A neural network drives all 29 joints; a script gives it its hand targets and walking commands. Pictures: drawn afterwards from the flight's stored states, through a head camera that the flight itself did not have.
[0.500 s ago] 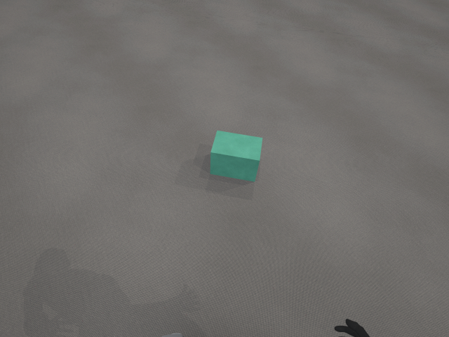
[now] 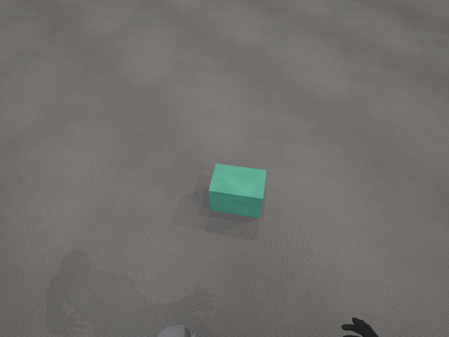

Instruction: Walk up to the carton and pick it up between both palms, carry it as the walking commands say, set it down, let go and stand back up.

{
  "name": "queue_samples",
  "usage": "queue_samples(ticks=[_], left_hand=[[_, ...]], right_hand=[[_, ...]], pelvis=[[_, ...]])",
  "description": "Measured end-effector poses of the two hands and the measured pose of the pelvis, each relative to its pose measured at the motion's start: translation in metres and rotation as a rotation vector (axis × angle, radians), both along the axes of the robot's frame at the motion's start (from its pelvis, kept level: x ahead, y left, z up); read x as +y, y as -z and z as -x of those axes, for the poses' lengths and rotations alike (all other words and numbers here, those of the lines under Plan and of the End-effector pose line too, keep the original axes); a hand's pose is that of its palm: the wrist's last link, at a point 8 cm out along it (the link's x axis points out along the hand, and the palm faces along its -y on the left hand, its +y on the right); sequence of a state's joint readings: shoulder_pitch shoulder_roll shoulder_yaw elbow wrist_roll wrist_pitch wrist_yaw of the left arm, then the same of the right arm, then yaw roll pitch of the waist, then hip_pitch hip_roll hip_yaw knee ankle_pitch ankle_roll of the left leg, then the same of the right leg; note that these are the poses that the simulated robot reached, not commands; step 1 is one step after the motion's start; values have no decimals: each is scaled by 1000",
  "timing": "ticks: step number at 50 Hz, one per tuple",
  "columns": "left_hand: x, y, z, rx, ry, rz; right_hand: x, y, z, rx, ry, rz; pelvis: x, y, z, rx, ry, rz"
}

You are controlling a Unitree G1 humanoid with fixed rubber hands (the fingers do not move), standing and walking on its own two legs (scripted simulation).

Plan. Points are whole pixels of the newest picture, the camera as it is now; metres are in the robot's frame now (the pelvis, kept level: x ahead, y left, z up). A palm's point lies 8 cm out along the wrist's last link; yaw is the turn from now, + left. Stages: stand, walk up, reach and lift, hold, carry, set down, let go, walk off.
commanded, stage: walk up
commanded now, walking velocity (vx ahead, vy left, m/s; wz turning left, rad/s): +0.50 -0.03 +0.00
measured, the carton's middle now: (237, 190) +0.87 -0.05 -0.68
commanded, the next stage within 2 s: none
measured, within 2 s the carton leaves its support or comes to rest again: neither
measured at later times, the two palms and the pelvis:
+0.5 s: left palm (109, 238) +0.34 +0.28 -0.11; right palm (357, 276) +0.25 -0.26 -0.09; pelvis +0.22 +0.02 +0.01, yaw -1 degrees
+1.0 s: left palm (133, 213) +0.42 +0.25 -0.14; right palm (329, 201) +0.44 -0.25 -0.11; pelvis +0.37 +0.00 -0.01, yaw -1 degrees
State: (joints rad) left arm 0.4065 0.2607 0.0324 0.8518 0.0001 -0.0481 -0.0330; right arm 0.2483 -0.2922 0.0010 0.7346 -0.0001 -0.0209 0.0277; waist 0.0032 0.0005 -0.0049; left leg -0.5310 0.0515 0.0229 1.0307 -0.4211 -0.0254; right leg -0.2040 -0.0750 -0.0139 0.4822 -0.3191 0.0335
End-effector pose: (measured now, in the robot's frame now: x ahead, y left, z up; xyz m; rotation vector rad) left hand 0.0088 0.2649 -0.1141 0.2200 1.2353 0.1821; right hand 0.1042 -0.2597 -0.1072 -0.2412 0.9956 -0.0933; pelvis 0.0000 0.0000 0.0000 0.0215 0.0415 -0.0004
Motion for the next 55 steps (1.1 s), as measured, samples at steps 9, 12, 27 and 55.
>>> queue_samples(ticks=[9,12,27,55], left_hand=[[36,37,-88,34,13,42],[40,30,-141,-19,23,53],[4,-7,-352,-201,83,47],[-16,14,-464,-107,39,91]], right_hand=[[40,4,-108,-52,4,26],[39,-3,-104,15,30,54],[-6,-9,-162,167,65,79],[-2,-15,-341,105,91,70]], pelvis=[[36,22,-94,-20,13,55],[41,12,-121,-40,12,65],[9,-5,-240,-34,10,31],[-1,-5,-398,-33,20,72]])
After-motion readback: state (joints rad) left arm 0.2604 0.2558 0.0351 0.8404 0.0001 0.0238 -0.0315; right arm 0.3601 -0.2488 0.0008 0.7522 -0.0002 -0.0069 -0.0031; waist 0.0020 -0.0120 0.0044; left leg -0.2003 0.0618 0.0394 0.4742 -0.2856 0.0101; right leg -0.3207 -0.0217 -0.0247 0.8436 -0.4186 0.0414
